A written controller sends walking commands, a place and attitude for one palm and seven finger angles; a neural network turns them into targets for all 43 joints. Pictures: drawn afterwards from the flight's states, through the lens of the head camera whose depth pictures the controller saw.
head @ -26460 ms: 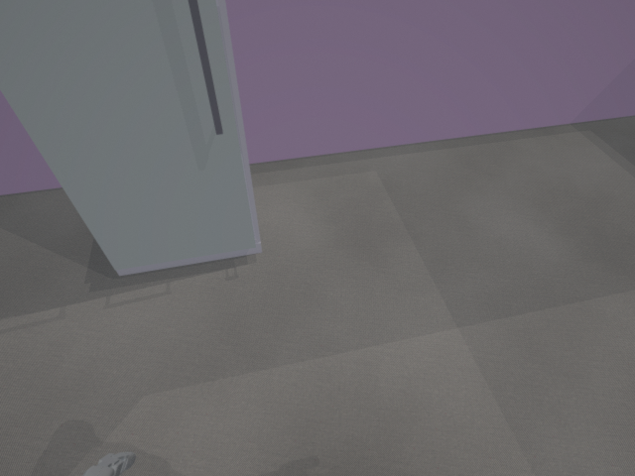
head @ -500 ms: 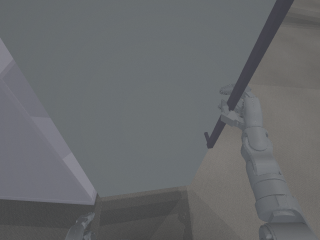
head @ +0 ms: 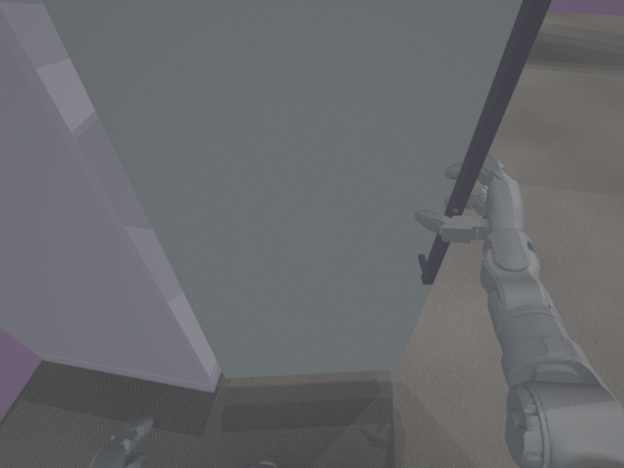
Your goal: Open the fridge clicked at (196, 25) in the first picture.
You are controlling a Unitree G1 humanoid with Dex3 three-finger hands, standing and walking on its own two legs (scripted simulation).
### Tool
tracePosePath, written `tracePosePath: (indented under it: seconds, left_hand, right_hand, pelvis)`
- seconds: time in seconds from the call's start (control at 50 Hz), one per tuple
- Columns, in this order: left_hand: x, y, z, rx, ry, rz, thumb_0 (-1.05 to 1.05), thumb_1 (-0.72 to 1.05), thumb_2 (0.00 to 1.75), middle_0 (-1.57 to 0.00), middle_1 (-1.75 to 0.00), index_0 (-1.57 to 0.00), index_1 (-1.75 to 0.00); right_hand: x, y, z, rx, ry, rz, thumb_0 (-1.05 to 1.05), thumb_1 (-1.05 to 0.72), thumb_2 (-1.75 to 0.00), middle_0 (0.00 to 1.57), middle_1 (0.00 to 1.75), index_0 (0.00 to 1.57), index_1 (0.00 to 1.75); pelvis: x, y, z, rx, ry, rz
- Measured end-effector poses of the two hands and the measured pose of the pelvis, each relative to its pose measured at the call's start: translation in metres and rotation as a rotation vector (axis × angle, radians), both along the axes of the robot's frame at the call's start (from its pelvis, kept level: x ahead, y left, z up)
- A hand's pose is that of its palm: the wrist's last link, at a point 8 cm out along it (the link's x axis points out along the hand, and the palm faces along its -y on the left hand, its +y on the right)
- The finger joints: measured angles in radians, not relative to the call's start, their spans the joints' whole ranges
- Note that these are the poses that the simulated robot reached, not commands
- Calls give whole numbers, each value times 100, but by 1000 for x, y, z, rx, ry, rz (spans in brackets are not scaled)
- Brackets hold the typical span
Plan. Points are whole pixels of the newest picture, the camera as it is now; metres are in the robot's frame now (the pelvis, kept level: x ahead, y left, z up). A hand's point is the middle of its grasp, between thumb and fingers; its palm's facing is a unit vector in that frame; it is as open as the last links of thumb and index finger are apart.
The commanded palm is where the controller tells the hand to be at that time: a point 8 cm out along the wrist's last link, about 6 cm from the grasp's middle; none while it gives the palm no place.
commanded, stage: loosen the grip on the handle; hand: right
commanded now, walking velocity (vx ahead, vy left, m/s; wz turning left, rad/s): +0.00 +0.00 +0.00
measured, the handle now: (461, 171) +0.49 -0.14 +0.14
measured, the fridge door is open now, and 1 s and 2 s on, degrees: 77 73 73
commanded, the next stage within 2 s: slip the hand off the handle in 0.30 s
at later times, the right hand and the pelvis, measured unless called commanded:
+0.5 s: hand (444, 208) +0.48 -0.13 +0.08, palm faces +0.09 +0.97 -0.22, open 13.8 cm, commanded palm +0.43 -0.20 +0.09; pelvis +0.03 +0.00 +0.00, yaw +1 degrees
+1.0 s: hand (502, 218) +0.47 -0.21 +0.08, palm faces +0.12 +0.97 -0.21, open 14.6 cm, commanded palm +0.43 -0.26 +0.09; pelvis +0.06 +0.00 +0.00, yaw +0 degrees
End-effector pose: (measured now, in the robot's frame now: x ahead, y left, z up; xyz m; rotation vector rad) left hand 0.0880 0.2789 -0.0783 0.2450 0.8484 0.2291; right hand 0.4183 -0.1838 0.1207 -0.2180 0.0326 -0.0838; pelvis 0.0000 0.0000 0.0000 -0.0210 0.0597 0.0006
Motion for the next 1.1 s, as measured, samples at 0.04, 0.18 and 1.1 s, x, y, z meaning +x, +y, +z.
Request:
tracePosePath:
  seconds: [0.04, 0.18, 1.1]
  left_hand:
    - [-6, -6, -4, -10, 13, 0, 1, 91, 90, -20, -30, -20, -30]
    - [-21, -28, -21, -53, 65, 13, 1, 91, 90, -20, -30, -21, -30]
    - [54, -22, -24, -63, 105, 18, 1, 91, 90, -20, -30, -21, -30]
  right_hand:
    - [0, 4, -6, -12, 10, 7, 0, 7, -44, 41, 137, 44, 139]
    - [12, 9, -21, -12, 28, -20, 0, 41, -26, 37, 131, 39, 132]
    - [11, -80, -25, 6, 8, -37, -1, 54, -20, 25, 115, 25, 115]
  pelvis:
    - [-2, -2, -2, 2, 6, 3]
    - [0, -5, -6, 5, 38, 19]
    - [58, 1, -4, 29, 93, 9]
